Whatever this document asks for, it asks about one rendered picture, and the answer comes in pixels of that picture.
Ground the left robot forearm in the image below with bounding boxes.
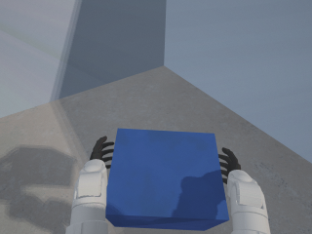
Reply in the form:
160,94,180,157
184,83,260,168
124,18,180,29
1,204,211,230
65,159,108,234

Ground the carton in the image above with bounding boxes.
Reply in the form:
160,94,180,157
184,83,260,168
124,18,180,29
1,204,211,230
105,128,230,231

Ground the right robot forearm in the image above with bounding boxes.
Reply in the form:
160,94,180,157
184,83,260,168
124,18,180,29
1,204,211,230
227,170,271,234

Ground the robot left hand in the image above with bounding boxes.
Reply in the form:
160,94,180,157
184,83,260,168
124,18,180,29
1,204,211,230
89,136,114,169

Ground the robot right hand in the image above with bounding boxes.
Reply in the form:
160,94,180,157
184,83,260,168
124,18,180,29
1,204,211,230
218,147,241,184

